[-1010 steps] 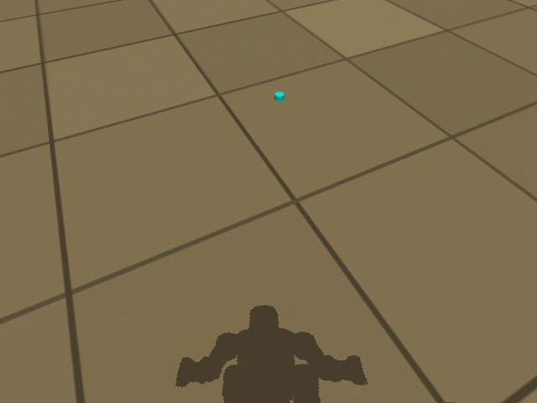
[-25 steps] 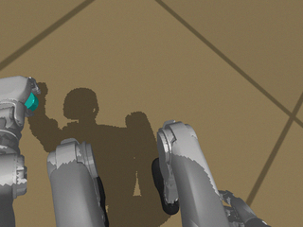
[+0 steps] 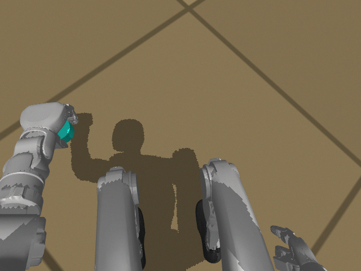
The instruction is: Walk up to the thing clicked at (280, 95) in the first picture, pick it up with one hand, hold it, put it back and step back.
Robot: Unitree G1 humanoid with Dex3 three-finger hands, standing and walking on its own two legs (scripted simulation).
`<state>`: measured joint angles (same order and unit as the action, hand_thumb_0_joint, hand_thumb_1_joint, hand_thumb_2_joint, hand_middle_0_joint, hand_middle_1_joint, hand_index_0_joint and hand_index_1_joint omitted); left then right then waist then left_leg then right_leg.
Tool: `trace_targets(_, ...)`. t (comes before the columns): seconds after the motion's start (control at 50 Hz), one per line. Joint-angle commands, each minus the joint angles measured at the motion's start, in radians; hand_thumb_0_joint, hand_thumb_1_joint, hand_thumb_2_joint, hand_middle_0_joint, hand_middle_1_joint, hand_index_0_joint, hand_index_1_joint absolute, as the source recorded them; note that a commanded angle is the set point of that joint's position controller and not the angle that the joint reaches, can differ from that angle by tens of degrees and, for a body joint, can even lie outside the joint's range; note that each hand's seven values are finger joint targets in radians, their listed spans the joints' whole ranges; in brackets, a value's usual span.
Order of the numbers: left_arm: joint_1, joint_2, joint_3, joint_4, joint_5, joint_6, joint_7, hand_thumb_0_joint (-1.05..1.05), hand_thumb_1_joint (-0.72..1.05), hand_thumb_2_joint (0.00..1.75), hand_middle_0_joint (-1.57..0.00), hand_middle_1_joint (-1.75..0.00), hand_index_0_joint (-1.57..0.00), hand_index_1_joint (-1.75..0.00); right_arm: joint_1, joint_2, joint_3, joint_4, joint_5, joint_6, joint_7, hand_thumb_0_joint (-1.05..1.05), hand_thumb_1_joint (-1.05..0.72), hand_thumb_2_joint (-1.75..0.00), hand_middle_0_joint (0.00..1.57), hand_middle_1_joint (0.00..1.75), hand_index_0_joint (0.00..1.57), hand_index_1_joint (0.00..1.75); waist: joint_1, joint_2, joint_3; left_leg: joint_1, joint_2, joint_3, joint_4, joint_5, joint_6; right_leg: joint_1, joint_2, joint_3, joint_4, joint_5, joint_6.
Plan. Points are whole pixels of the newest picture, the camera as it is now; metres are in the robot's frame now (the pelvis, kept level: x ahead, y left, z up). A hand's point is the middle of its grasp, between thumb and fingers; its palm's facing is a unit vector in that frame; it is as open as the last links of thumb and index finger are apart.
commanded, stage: lift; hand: left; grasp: from above
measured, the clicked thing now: (59, 130) +0.43 +0.29 -0.15
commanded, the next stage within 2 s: hold in 1.18 s
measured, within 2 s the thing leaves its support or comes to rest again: neither
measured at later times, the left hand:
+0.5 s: hand (0, 126) +0.36 +0.27 +0.10, palm faces -0.41 -0.12 -0.90, open 7.7 cm
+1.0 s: hand out of the picture +0.36 +0.26 +0.22, palm faces -0.42 -0.12 -0.90, open 7.7 cm
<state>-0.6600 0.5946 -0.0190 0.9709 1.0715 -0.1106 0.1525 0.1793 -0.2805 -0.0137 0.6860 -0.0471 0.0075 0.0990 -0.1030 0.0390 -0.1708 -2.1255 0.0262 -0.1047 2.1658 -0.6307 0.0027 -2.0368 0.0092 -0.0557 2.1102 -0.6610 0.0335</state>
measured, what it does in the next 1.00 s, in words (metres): rises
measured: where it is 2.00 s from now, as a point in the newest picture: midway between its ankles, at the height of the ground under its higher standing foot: (173, 246)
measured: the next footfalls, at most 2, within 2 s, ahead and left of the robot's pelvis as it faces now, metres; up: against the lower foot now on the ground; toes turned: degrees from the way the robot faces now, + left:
none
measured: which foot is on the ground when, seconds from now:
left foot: down 0.00-1.00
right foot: down 0.00-1.00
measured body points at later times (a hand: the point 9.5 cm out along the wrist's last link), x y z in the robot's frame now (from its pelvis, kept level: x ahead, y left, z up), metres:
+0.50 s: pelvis +0.02 +0.00 +0.17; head +0.13 +0.02 +0.61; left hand +0.37 +0.27 +0.15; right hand +0.16 -0.25 +0.05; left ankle +0.09 +0.12 -0.37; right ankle +0.10 -0.13 -0.37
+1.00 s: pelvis +0.06 +0.00 +0.30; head +0.12 +0.01 +0.75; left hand +0.38 +0.26 +0.28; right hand +0.18 -0.25 +0.18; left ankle +0.09 +0.12 -0.37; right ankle +0.10 -0.13 -0.37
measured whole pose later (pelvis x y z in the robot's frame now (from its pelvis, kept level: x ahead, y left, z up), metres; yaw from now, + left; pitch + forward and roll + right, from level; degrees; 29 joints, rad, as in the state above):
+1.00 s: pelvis +0.06 +0.00 +0.30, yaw +4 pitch +14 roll -2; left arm -0.32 0.40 -0.17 0.78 0.99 0.04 0.13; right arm 0.24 -0.24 -0.03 0.73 0.04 -0.02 -0.05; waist -0.05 0.04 -0.12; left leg -0.85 0.04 0.00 1.04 -0.43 0.00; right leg -0.81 0.00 0.00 1.01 -0.44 0.02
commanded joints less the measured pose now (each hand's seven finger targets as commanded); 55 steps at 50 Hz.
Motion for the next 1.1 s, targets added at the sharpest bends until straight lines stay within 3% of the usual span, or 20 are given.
trace_targets(0.0,-0.227,0.235,0.059,-0.249,-0.023,0.02,0.018,0.0,0.63,0.42,-0.9,-0.65,-0.99,-0.55,0.123,-0.21,-0.084,-0.075,0.027,-0.008,-0.033,0.0,-0.9,-0.9,0.2,0.3,0.2,0.3,0.009,0.183,-0.589,0.572,-0.018,0.011,-0.392,-0.018,0.021,0.317,0.038,-0.056,-0.286,0.082,-0.07)
trace_targets(0.02,-0.217,0.212,0.048,-0.279,-0.038,0.025,0.015,0.0,0.63,0.42,-0.9,-0.65,-0.99,-0.55,0.115,-0.2,-0.086,-0.085,0.028,-0.007,-0.036,0.0,-0.9,-0.9,0.2,0.3,0.2,0.3,0.005,0.175,-0.593,0.598,-0.015,0.009,-0.412,-0.028,0.02,0.336,0.041,-0.054,-0.305,0.078,-0.068)
trace_targets(0.12,-0.168,0.228,0.057,-0.426,-0.063,0.059,0.003,0.0,0.63,0.46,-0.9,-0.66,-0.99,-0.58,0.091,-0.189,-0.09,-0.105,0.046,-0.002,-0.065,0.0,-0.9,-0.9,0.2,0.3,0.2,0.3,0.015,0.158,-0.617,0.707,-0.018,0.027,-0.493,-0.003,0.021,0.453,0.038,-0.03,-0.422,0.08,-0.063)
trace_targets(0.16,-0.139,0.187,0.034,-0.441,-0.076,0.073,-0.005,0.0,0.62,0.48,-0.91,-0.66,-0.98,-0.58,0.083,-0.175,-0.09,-0.104,0.048,-0.003,-0.075,0.0,-0.9,-0.9,0.2,0.3,0.2,0.3,0.003,0.137,-0.6,0.744,-0.018,0.038,-0.518,0.027,0.02,0.492,0.036,-0.023,-0.466,0.101,-0.061)
trace_targets(0.22,-0.097,0.195,0.042,-0.482,-0.08,0.093,-0.008,0.0,0.61,0.45,-0.9,-0.66,-0.98,-0.57,0.075,-0.166,-0.088,-0.105,0.057,-0.001,-0.093,0.0,-0.91,-0.9,0.2,0.3,0.2,0.3,0.017,0.133,-0.58,0.812,-0.018,0.039,-0.592,0.03,0.019,0.577,0.033,-0.011,-0.536,0.103,-0.058)
trace_targets(0.3,-0.033,0.148,0.013,-0.501,-0.087,0.123,-0.019,0.0,0.65,0.48,-0.93,-0.66,-1.01,-0.58,0.058,-0.151,-0.083,-0.105,0.065,0.002,-0.11,0.0,-0.9,-0.9,0.2,0.3,0.2,0.3,0.013,0.109,-0.542,0.908,-0.015,0.046,-0.686,0.054,0.016,0.676,0.032,-0.002,-0.636,0.124,-0.055)
trace_targets(0.32,-0.032,0.168,0.024,-0.514,-0.087,0.131,-0.021,0.0,0.65,0.47,-0.93,-0.65,-1.01,-0.58,0.053,-0.147,-0.082,-0.108,0.067,0.003,-0.115,0.0,-0.9,-0.9,0.2,0.3,0.2,0.3,0.019,0.11,-0.541,0.935,-0.017,0.051,-0.709,0.056,0.015,0.717,0.035,0.004,-0.665,0.12,-0.055)
trace_targets(0.42,0.065,0.112,-0.01,-0.503,-0.092,0.154,-0.041,0.0,0.68,0.49,-0.96,-0.68,-1.03,-0.6,0.04,-0.124,-0.069,-0.107,0.078,-0.002,-0.135,0.0,-0.91,-0.9,0.2,0.3,0.2,0.3,0.015,0.048,-0.447,1.013,-0.022,0.063,-0.82,0.074,0.017,0.854,0.037,0.022,-0.8,0.125,-0.055)
trace_targets(0.44,0.07,0.135,0.012,-0.505,-0.097,0.155,-0.041,0.0,0.67,0.5,-0.96,-0.67,-1.03,-0.6,0.041,-0.123,-0.066,-0.103,0.081,-0.004,-0.139,0.0,-0.91,-0.9,0.2,0.3,0.2,0.3,0.027,0.045,-0.421,1.02,-0.022,0.067,-0.843,0.072,0.018,0.883,0.035,0.029,-0.827,0.12,-0.054)
trace_targets(0.46,0.083,0.125,0.006,-0.5,-0.101,0.155,-0.046,0.0,0.66,0.51,-0.96,-0.67,-1.03,-0.6,0.033,-0.121,-0.064,-0.105,0.083,-0.008,-0.142,0.0,-0.91,-0.9,0.2,0.3,0.2,0.3,0.03,0.049,-0.402,1.044,-0.021,0.061,-0.876,0.063,0.016,0.905,0.035,0.029,-0.843,0.116,-0.055)
trace_targets(0.48,0.086,0.08,-0.027,-0.49,-0.106,0.154,-0.052,0.0,0.67,0.5,-0.97,-0.66,-1.03,-0.59,0.032,-0.117,-0.063,-0.103,0.083,-0.013,-0.146,0.0,-0.91,-0.9,0.2,0.3,0.2,0.3,0.022,0.044,-0.381,1.074,-0.017,0.058,-0.903,0.066,0.014,0.913,0.036,0.028,-0.861,0.127,-0.055)
trace_targets(0.5,0.073,0.073,-0.035,-0.484,-0.104,0.153,-0.055,0.0,0.67,0.5,-0.95,-0.68,-1.03,-0.61,0.039,-0.116,-0.063,-0.098,0.083,-0.019,-0.15,0.0,-0.91,-0.9,0.2,0.3,0.2,0.3,0.014,0.044,-0.36,1.093,-0.014,0.058,-0.921,0.074,0.014,0.925,0.036,0.029,-0.881,0.138,-0.054)
trace_targets(0.58,0.133,0.063,-0.038,-0.475,-0.104,0.139,-0.052,0.0,0.63,0.46,-0.93,-0.66,-1.0,-0.59,0.039,-0.107,-0.06,-0.103,0.089,-0.04,-0.161,0.0,-0.91,-0.91,0.2,0.3,0.2,0.3,0.035,0.041,-0.31,1.167,-0.018,0.06,-1.019,0.08,0.009,1.017,0.036,0.038,-0.975,0.132,-0.056)
trace_targets(0.64,0.088,0.062,-0.04,-0.479,-0.093,0.124,-0.042,0.0,0.62,0.46,-0.93,-0.65,-1.0,-0.58,0.043,-0.107,-0.064,-0.093,0.091,-0.053,-0.166,0.0,-0.91,-0.91,0.2,0.3,0.2,0.3,0.035,0.054,-0.302,1.242,-0.019,0.068,-1.077,0.097,0.006,1.073,0.037,0.048,-1.037,0.149,-0.057)
trace_targets(0.74,0.045,0.028,-0.064,-0.449,-0.075,0.117,-0.005,0.0,0.61,0.44,-0.92,-0.64,-0.99,-0.57,0.073,-0.104,-0.065,-0.066,0.089,-0.065,-0.168,0.0,-0.91,-0.91,0.2,0.3,0.2,0.3,0.025,0.044,-0.306,1.37,-0.022,0.082,-1.144,0.228,0.001,1.186,0.038,0.05,-1.119,0.268,-0.056)
trace_targets(0.84,0.081,0.017,-0.064,-0.384,-0.068,0.143,0.024,0.0,0.63,0.49,-0.94,-0.65,-1.0,-0.58,0.09,-0.106,-0.07,-0.048,0.087,-0.064,-0.165,0.0,-0.91,-0.9,0.2,0.3,0.2,0.3,0.046,0.025,-0.291,1.468,-0.026,0.09,-1.219,0.34,0.0,1.306,0.037,0.055,-1.199,0.372,-0.051)
trace_targets(0.92,0.09,0.012,-0.069,-0.351,-0.078,0.157,0.024,0.0,0.65,0.5,-0.98,-0.62,-1.03,-0.57,0.081,-0.106,-0.072,-0.056,0.089,-0.06,-0.16,0.0,-0.91,-0.91,0.2,0.3,0.2,0.3,0.056,0.014,-0.232,1.516,-0.028,0.095,-1.297,0.349,-0.003,1.362,0.039,0.054,-1.26,0.378,-0.05)
trace_targets(0.98,0.105,-0.023,-0.099,-0.339,-0.09,0.164,0.008,0.0,0.7,0.5,-1.0,-0.62,-1.06,-0.56,0.081,-0.104,-0.074,-0.061,0.089,-0.06,-0.156,0.0,-0.9,-0.9,0.2,0.3,0.2,0.3,0.047,-0.004,-0.222,1.555,-0.028,0.096,-1.33,0.394,-0.001,1.413,0.038,0.054,-1.299,0.424,-0.046)
trace_targets(1.02,0.113,-0.01,-0.086,-0.355,-0.089,0.164,0.002,0.0,0.7,0.5,-1.0,-0.62,-1.06,-0.56,0.089,-0.105,-0.076,-0.062,0.09,-0.057,-0.155,0.0,-0.9,-0.9,0.2,0.3,0.2,0.3,0.06,-0.001,-0.221,1.581,-0.033,0.103,-1.35,0.415,0.0,1.451,0.033,0.061,-1.325,0.446,-0.043)
trace_targets(1.08,0.073,-0.003,-0.085,-0.371,-0.091,0.153,-0.002,0.0,0.7,0.48,-1.0,-0.63,-1.06,-0.57,0.086,-0.105,-0.074,-0.065,0.089,-0.058,-0.156,0.0,-0.9,-0.9,0.2,0.3,0.2,0.3,0.049,0.009,-0.212,1.63,-0.028,0.103,-1.388,0.428,-0.001,1.467,0.033,0.06,-1.358,0.457,-0.045)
